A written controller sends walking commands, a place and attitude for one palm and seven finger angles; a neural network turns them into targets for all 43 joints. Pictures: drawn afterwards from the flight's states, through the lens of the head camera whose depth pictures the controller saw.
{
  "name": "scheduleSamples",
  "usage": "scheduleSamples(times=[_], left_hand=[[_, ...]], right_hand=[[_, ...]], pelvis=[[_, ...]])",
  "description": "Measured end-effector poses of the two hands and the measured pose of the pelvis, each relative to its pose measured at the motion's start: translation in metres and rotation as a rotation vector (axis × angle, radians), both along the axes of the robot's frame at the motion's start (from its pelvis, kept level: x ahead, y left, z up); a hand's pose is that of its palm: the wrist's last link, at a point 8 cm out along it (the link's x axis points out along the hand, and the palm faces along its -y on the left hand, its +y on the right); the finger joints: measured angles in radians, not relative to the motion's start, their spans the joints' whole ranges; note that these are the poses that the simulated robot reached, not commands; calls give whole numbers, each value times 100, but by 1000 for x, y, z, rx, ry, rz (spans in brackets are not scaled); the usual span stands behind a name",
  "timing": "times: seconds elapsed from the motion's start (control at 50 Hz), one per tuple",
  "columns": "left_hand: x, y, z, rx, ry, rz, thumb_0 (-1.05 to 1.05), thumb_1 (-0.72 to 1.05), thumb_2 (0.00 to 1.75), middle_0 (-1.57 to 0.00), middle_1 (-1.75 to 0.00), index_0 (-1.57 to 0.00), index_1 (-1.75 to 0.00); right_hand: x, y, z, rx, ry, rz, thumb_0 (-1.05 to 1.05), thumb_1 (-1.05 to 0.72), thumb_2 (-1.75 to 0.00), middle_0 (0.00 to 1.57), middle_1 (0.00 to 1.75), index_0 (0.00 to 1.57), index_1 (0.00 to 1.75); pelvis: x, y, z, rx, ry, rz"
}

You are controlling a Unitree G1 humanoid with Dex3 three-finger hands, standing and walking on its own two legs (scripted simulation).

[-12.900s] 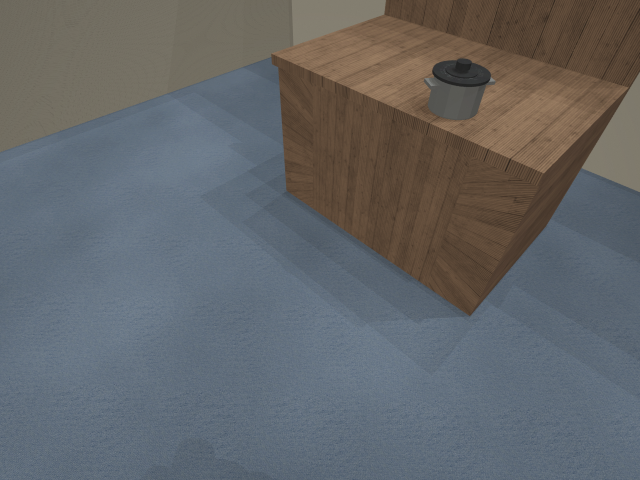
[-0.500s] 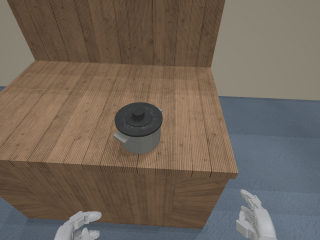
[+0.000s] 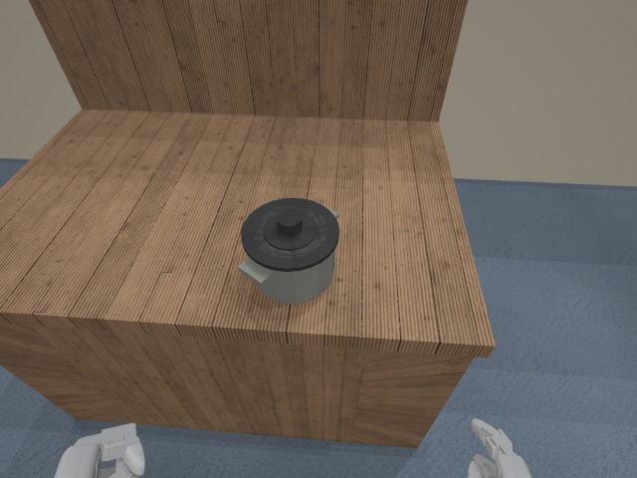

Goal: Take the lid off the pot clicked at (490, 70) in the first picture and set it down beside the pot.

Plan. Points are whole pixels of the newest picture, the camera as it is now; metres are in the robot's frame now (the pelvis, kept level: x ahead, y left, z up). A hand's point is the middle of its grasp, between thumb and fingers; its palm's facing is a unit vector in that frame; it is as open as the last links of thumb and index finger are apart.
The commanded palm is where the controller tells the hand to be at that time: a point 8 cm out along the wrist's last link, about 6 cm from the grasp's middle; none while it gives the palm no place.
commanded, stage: raise the hand higher, near the body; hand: left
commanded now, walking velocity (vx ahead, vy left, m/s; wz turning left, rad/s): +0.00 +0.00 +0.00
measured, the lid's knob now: (289, 221) +0.48 +0.10 +0.04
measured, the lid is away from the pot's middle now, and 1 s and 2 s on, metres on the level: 0.00 0.00 0.00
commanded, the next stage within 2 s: reach forward and open the fingers in 0.64 s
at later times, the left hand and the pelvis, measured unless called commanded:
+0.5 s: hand (116, 411) +0.17 +0.24 +0.06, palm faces +0.29 -0.88 -0.38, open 3.1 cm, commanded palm +0.12 +0.27 +0.09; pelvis +0.02 +0.01 +0.00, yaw +0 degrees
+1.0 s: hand (91, 378) +0.19 +0.26 +0.09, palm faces -0.07 -0.13 -0.99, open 2.9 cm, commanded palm +0.17 +0.26 +0.14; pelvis +0.00 -0.01 +0.00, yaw -1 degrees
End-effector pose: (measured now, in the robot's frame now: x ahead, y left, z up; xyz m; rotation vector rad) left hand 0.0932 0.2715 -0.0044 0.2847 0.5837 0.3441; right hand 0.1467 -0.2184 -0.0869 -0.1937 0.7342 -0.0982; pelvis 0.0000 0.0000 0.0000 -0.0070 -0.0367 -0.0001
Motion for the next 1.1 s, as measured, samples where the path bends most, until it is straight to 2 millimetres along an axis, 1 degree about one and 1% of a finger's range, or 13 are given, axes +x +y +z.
scheduleSamples(times=[0.08,0.18,0.32,0.44,0.52,0.6,0.76,0.8,0.86,0.94,1.02,1.06,1.1], left_hand=[[8,1,14,18,-44,-24,2,90,89,-129,-149,-129,-149],[17,3,31,40,-114,-39,2,90,89,-129,-150,-129,-150],[29,5,53,66,-196,-53,2,89,89,-130,-150,-130,-150],[36,6,77,108,-276,-58,2,89,89,-130,-150,-130,-150],[41,5,89,126,-312,-67,2,89,89,-130,-150,-130,-150],[47,4,108,165,-374,-81,2,89,89,-130,-150,-130,-150],[58,-2,133,214,-461,-109,2,89,89,-130,-150,-130,-150],[63,-5,141,425,-397,-191,2,89,89,-130,-150,-130,-150],[71,-12,151,685,-308,-299,1,87,89,-128,-149,-128,-149],[75,-14,149,953,-120,-442,1,81,90,-125,-143,-125,-143],[78,-9,151,1102,17,-541,1,72,94,-122,-131,-122,-131],[80,-7,153,1114,51,-568,1,66,97,-120,-124,-120,-124],[82,-6,151,1088,80,-594,1,61,100,-118,-117,-118,-117]], right_hand=[[6,-2,3,-12,-20,-11,1,-90,-89,20,30,20,30],[24,-2,13,-19,-72,-7,1,-90,-89,20,30,20,30],[52,7,27,-14,-141,24,1,-90,-89,20,30,20,30],[66,17,31,8,-166,61,1,-90,-89,20,30,20,30],[67,20,28,19,-151,77,1,-90,-89,20,30,20,30],[64,21,24,27,-133,87,1,-90,-89,20,30,20,30],[52,11,14,35,-89,70,1,-90,-89,20,30,20,30],[50,7,12,22,-62,88,1,-90,-89,20,30,20,30],[50,-1,6,22,-16,98,1,-90,-89,20,30,20,30],[51,-12,-1,37,40,77,1,-90,-89,20,30,20,30],[54,-20,-5,44,54,60,1,-90,-89,20,30,20,30],[56,-23,-5,50,44,51,1,-90,-90,20,30,20,30],[58,-24,-4,54,32,42,1,-90,-90,20,30,20,30]], pelvis=[[4,3,1,0,-2,-4],[9,5,1,0,-5,-7],[15,6,2,0,-8,-8],[19,6,3,-1,-12,-5],[19,5,4,0,-14,-3],[20,2,4,1,-16,-2],[19,-3,5,3,-20,-4],[18,-5,3,5,1,-6],[13,-8,1,6,25,-11],[7,-10,0,8,48,-31],[5,-12,0,9,51,-22],[4,-12,0,8,47,-12],[3,-13,1,7,42,-3]])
